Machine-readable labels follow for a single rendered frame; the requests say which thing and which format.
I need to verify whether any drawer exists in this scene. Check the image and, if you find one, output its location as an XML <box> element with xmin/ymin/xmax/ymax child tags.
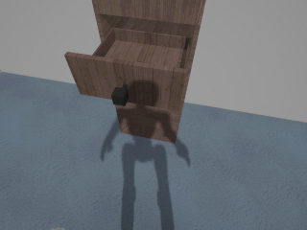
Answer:
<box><xmin>64</xmin><ymin>28</ymin><xmax>192</xmax><ymax>111</ymax></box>

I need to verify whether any handle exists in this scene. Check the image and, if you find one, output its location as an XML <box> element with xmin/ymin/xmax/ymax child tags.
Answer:
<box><xmin>111</xmin><ymin>83</ymin><xmax>129</xmax><ymax>106</ymax></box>

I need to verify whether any cabinet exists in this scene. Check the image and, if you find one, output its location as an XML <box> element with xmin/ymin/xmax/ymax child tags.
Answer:
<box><xmin>91</xmin><ymin>0</ymin><xmax>206</xmax><ymax>144</ymax></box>

